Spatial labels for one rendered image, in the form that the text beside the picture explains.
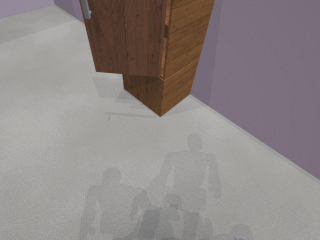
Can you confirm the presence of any handle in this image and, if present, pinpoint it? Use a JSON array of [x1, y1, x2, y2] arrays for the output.
[[81, 0, 92, 19]]

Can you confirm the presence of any cupboard door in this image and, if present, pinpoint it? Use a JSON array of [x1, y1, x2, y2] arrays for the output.
[[79, 0, 167, 78]]

